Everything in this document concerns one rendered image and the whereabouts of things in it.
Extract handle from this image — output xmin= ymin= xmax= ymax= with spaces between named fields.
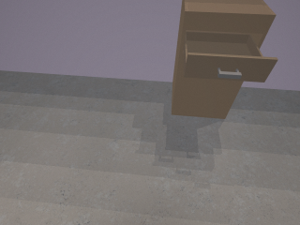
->
xmin=217 ymin=67 xmax=242 ymax=80

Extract cabinet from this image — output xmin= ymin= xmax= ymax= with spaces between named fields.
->
xmin=171 ymin=0 xmax=277 ymax=119

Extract drawer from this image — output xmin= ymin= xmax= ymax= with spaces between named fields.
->
xmin=183 ymin=31 xmax=278 ymax=83

